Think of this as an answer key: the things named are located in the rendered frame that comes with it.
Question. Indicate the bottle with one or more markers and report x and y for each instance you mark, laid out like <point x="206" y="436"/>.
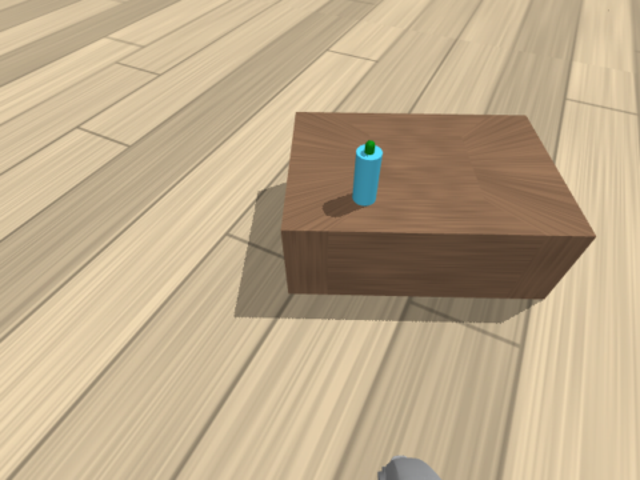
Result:
<point x="366" y="174"/>

